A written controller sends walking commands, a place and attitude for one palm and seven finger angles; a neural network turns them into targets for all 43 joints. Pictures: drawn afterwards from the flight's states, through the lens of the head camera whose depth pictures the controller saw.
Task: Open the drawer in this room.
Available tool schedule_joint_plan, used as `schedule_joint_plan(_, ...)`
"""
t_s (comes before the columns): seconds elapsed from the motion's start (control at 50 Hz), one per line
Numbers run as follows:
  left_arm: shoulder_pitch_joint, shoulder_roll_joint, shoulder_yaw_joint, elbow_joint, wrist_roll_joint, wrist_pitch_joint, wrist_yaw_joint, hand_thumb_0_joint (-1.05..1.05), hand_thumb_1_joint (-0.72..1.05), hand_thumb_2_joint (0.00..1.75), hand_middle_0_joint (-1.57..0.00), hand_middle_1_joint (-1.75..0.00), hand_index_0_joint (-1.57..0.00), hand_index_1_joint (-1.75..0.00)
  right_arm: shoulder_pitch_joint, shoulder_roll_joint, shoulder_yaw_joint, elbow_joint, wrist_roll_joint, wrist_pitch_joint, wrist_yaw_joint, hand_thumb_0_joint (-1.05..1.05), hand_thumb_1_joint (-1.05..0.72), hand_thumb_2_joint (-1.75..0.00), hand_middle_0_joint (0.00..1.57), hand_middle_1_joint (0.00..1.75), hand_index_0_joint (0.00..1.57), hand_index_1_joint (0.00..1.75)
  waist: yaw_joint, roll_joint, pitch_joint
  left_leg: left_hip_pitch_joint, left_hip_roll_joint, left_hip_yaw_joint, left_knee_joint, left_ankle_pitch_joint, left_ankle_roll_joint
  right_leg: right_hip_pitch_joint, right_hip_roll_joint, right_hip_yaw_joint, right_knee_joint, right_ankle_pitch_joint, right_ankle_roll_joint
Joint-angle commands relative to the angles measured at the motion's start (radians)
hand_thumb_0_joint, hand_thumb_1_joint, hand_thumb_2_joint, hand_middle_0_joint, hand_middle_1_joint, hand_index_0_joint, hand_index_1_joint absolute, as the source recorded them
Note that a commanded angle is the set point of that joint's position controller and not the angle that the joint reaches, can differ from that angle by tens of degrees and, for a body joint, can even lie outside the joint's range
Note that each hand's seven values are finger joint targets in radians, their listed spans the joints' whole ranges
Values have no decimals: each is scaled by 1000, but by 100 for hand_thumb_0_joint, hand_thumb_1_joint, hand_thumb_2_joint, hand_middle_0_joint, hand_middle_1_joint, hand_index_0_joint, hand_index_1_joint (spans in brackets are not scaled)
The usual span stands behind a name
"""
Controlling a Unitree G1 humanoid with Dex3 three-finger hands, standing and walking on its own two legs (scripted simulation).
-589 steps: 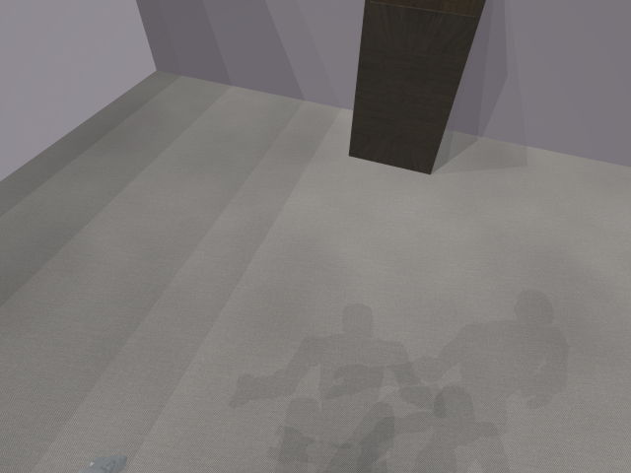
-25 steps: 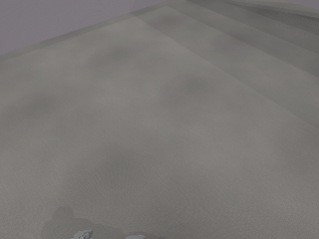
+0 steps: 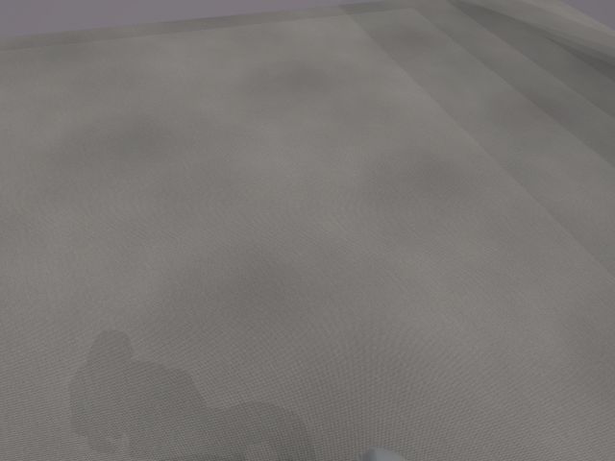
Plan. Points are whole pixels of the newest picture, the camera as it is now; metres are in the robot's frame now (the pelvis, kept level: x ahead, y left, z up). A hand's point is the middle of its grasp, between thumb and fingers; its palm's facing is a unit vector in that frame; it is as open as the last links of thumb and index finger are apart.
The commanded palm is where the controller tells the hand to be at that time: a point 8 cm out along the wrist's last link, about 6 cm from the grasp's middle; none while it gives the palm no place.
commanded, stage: turn or walk to find it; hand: left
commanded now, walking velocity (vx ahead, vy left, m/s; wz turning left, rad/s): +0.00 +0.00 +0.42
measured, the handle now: out of the picture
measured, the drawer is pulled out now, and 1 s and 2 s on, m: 0.00 0.00 0.00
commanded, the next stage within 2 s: none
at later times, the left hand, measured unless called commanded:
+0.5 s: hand out of the picture +0.02 +0.15 -0.15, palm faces +0.23 -0.94 -0.26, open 7.4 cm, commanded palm none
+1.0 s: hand out of the picture -0.07 +0.22 -0.16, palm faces +0.43 -0.87 -0.25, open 7.4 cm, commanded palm none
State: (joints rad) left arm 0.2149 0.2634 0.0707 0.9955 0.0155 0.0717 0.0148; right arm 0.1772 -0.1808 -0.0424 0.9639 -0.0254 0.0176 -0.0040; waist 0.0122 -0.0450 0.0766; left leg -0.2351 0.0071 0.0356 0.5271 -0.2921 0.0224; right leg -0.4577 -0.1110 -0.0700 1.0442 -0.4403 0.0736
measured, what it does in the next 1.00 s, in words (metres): steps on the spot, turning left: right foot, then left foot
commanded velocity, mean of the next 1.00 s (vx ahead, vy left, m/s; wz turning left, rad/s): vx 0.00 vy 0.00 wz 0.42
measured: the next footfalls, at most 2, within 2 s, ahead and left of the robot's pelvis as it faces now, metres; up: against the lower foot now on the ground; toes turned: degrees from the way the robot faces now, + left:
right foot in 0.26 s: +0.04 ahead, -0.14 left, +0.00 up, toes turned +2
left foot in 0.72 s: -0.04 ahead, +0.11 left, +0.00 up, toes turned +23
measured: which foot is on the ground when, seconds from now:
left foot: down 0.00-0.28, up 0.30-0.70, down 0.72-1.00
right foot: up 0.00-0.24, down 0.26-0.72, up 0.74-1.00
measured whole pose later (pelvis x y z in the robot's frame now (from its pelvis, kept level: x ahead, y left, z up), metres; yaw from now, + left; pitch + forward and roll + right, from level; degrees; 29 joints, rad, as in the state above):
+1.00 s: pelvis -0.05 -0.01 +0.01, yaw +24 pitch -1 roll +0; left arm 0.17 0.25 0.06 0.96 0.01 0.06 0.01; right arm 0.16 -0.18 -0.04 0.96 -0.02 0.02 0.00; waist 0.01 -0.02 0.08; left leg -0.22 -0.02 0.00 0.45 -0.22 0.03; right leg -0.43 -0.09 -0.03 0.99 -0.43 0.09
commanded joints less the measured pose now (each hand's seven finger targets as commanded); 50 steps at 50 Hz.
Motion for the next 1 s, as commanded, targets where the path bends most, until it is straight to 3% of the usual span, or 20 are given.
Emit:
schedule_joint_plan(0.0, -46, 47, 4, -95, -3, -40, -5, 0, 90, 90, -20, -30, -20, -30, 52, -204, -43, -43, 6, -17, -17, 0, -90, -90, 20, 30, 20, 30, -33, 174, -98, 152, 233, -217, -183, 566, 133, -74, 8, 37, 0, 22, 10)
schedule_joint_plan(0.1, -82, 33, -4, -128, -6, -43, 0, 0, 90, 90, -20, -30, -20, -30, 67, -217, -55, -43, 1, -6, -12, 0, -90, -90, 20, 30, 20, 30, -51, 188, -112, 172, 236, -280, -158, 557, 153, -26, 40, 34, -168, -21, 9)
schedule_joint_plan(0.16, -38, 29, -5, -123, -11, -49, 4, 0, 90, 90, -20, -30, -20, -30, 25, -219, -59, -60, -2, 1, -9, 0, -90, -90, 20, 30, 20, 30, -28, 212, -117, 88, 220, -312, -132, 542, 142, 105, 66, 18, -334, 11, -3)
schedule_joint_plan(0.2, 28, 41, -2, -107, -10, -60, 6, 0, 90, 90, -20, -30, -20, -30, 4, -213, -62, -67, 4, 4, -5, 0, -90, -90, 20, 30, 20, 30, 3, 185, -130, 19, 179, -305, -83, 463, 104, 238, 78, 2, -520, 162, -9)
schedule_joint_plan(0.22, 68, 60, 3, -101, -7, -68, 9, 0, 90, 90, -20, -30, -20, -30, -2, -193, -60, -73, 10, 3, -2, 0, -90, -90, 20, 30, 20, 30, 24, 135, -142, -53, 138, -281, -28, 346, 63, 346, 44, 22, -653, 256, -15)
schedule_joint_plan(0.24, 95, 130, 15, -101, 8, -80, 16, 0, 90, 90, -20, -30, -20, -30, 16, -138, -53, -85, 19, 1, 4, 0, -90, -90, 20, 30, 20, 30, 29, -55, -168, -208, 38, -173, 128, 109, -2, 478, -141, 198, -725, 317, -68)
schedule_joint_plan(0.26, 89, 197, 26, -111, 14, -81, 18, 0, 90, 90, -20, -30, -20, -30, -3, -101, -46, -117, 17, 3, 7, 0, -90, -90, 20, 30, 20, 30, 37, -236, -119, -329, -74, -76, 336, -278, -48, 445, -346, 380, -754, 436, -187)
schedule_joint_plan(0.28, 72, 173, 29, -123, 1, -84, 21, 0, 90, 90, -20, -30, -20, -30, 5, -148, -58, -97, 4, 23, 1, 0, -90, -90, 20, 30, 20, 30, 35, -257, -113, -302, -32, -148, 496, -295, -42, 327, -354, 383, -786, 393, -222)
schedule_joint_plan(0.32, -30, 122, 18, -146, 2, -78, 22, 0, 90, 90, -20, -30, -20, -30, 9, -145, -64, -67, 5, 35, 11, 0, -90, -90, 20, 30, 20, 30, -14, -97, -32, -312, -3, -135, 667, -178, -47, 247, -270, 250, -774, 328, -214)
schedule_joint_plan(0.36, -59, 85, 5, -156, 3, -87, 20, 0, 90, 90, -20, -30, -20, -30, 46, -131, -56, -45, 3, 37, 21, 0, -90, -90, 20, 30, 20, 30, -34, -88, -43, -307, 10, -99, 691, -94, -69, 271, -205, 117, -737, 421, -185)
schedule_joint_plan(0.56, 68, 153, 26, -90, 17, -76, 15, 0, 90, 90, -20, -30, -20, -30, -59, -101, -27, -67, 16, 24, 20, 0, -90, -90, 20, 30, 20, 30, 40, -152, -89, -190, 19, 23, 288, -178, -82, 386, -246, 28, -654, 634, -216)
schedule_joint_plan(0.64, 39, 163, 31, -81, 8, -66, 13, 0, 90, 90, -20, -30, -20, -30, 16, -116, -24, -51, 16, 8, 15, 0, -90, -90, 20, 30, 20, 30, -5, -140, -128, -14, 14, 65, 1, -9, -64, 341, -231, -36, -541, 587, -152)
schedule_joint_plan(0.66, 39, 145, 28, -82, 0, -59, 10, 0, 90, 90, -20, -30, -20, -30, 44, -150, -32, -44, 13, 0, 17, 0, -90, -90, 20, 30, 20, 30, -26, -53, -142, 112, 41, 32, -120, 117, -47, 245, -204, -68, -452, 493, -104)
schedule_joint_plan(0.68, 59, 92, 23, -107, -7, -51, 5, 0, 90, 90, -20, -30, -20, -30, 70, -240, -53, -51, 6, -10, 14, 0, -90, -90, 20, 30, 20, 30, -40, 188, -165, 242, 238, -234, -178, 308, 36, 35, -91, -121, -273, 197, -33)
schedule_joint_plan(0.7, 2, 46, -3, -142, -1, -47, 1, 0, 90, 90, -20, -30, -20, -30, 115, -307, -64, -49, 8, -3, 11, 0, -90, -90, 20, 30, 20, 30, -65, 336, -134, 222, 393, -371, -209, 538, 130, -77, -20, -90, -106, -193, -3)
schedule_joint_plan(0.72, -58, 55, -2, -147, 3, -34, 10, 0, 90, 90, -20, -30, -20, -30, 137, -290, -64, -25, 4, -5, -1, 0, -90, -90, 20, 30, 20, 30, -90, 306, -133, 159, 388, -380, -221, 497, 160, -75, -19, 2, -12, -194, -7)
schedule_joint_plan(0.76, -83, 66, 8, -123, -1, -34, 2, 0, 90, 90, -20, -30, -20, -30, 51, -243, -51, -43, 2, -4, -14, 0, -90, -90, 20, 30, 20, 30, -55, 250, -63, 99, 307, -310, -213, 456, 156, -102, -20, 48, 65, -73, -9)
schedule_joint_plan(0.78, -50, 62, 9, -107, -1, -37, -3, 0, 90, 90, -20, -30, -20, -30, 12, -225, -42, -51, 3, -9, -15, 0, -90, -90, 20, 30, 20, 30, -27, 221, -73, 118, 268, -256, -197, 500, 139, -95, -14, 44, 71, -20, -4)
schedule_joint_plan(0.82, -16, 61, 8, -84, 0, -39, -6, 0, 90, 90, -20, -30, -20, -30, 4, -213, -39, -57, 8, -17, -14, 0, -90, -90, 20, 30, 20, 30, -17, 187, -105, 146, 236, -206, -193, 540, 125, -77, -6, 41, 73, 30, 6)
schedule_joint_plan(0.98, -88, 39, -2, -128, -4, -39, 3, 0, 90, 90, -20, -30, -20, -30, 58, -218, -56, -50, 2, -7, -9, 0, -90, -90, 20, 30, 20, 30, -50, 188, -101, 143, 238, -290, -186, 486, 152, -30, 29, 44, -119, -9, 14)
